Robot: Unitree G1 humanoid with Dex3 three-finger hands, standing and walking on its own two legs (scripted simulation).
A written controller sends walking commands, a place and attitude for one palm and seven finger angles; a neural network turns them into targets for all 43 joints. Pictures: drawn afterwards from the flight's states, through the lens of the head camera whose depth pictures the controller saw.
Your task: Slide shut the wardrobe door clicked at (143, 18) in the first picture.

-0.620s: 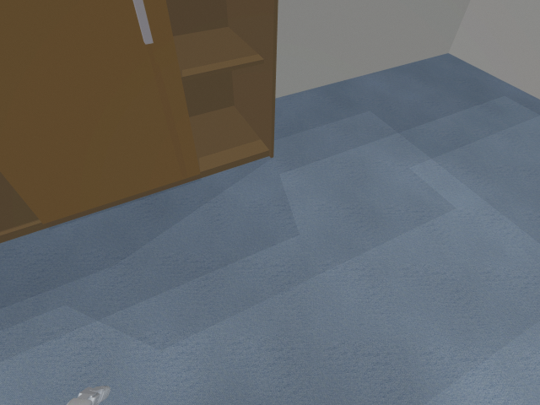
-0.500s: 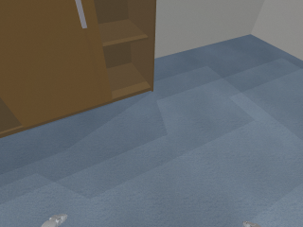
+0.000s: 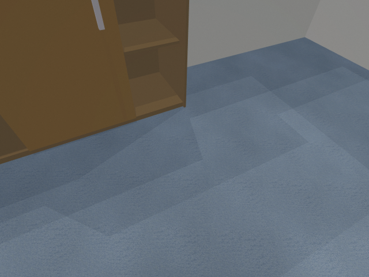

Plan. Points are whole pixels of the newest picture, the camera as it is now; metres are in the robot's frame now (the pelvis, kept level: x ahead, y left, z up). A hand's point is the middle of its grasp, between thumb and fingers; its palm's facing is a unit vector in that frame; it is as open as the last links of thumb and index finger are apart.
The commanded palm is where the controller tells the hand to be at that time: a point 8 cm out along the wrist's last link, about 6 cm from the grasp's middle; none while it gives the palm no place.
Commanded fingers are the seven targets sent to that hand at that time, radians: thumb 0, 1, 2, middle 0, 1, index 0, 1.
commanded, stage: stand and wait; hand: left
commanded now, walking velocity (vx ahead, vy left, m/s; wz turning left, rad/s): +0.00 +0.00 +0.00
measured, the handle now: out of the picture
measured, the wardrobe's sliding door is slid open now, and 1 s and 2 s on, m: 0.42 0.42 0.42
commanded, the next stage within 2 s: look at it before walking up in 0.20 s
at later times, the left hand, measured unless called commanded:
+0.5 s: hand out of the picture +0.07 +0.25 -0.15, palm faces -0.02 -0.95 -0.33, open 7.4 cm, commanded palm none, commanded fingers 0.00 0.90 0.90 -0.20 -0.30 -0.20 -0.30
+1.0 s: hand out of the picture +0.06 +0.25 -0.16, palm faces -0.02 -0.94 -0.33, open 7.4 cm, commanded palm none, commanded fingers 0.00 0.90 0.90 -0.20 -0.30 -0.20 -0.30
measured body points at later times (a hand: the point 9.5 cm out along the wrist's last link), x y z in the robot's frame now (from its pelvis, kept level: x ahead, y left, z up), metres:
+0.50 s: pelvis -0.01 +0.00 +0.00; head -0.01 +0.00 +0.45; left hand +0.07 +0.29 -0.13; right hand +0.07 -0.29 -0.13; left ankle -0.01 +0.13 -0.74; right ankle -0.01 -0.11 -0.74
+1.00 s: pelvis -0.01 +0.00 +0.00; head +0.00 +0.00 +0.45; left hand +0.06 +0.30 -0.13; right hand +0.07 -0.29 -0.13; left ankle -0.01 +0.13 -0.74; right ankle -0.01 -0.11 -0.74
